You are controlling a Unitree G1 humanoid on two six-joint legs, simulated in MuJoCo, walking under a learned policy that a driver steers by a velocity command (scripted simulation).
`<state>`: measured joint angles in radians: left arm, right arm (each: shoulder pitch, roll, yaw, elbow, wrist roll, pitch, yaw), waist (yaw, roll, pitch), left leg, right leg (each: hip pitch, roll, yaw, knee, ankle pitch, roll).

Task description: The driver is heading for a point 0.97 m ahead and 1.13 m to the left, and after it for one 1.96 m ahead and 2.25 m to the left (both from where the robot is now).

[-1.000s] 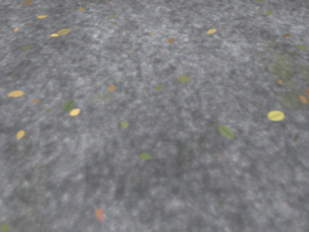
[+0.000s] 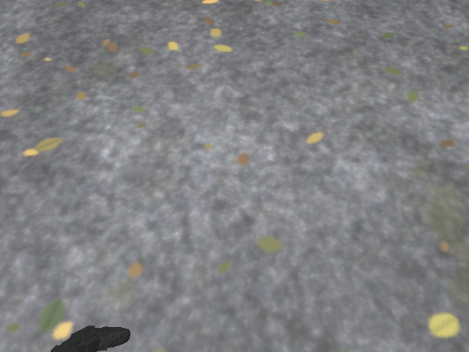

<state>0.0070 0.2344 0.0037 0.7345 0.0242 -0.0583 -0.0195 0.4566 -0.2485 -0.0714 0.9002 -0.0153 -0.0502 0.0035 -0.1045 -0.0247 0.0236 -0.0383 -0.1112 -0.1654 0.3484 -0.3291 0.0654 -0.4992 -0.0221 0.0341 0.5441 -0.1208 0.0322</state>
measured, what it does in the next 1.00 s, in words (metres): walks ahead, turning left: right foot, then left foot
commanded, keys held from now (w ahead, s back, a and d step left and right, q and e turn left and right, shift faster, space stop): w+q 1.00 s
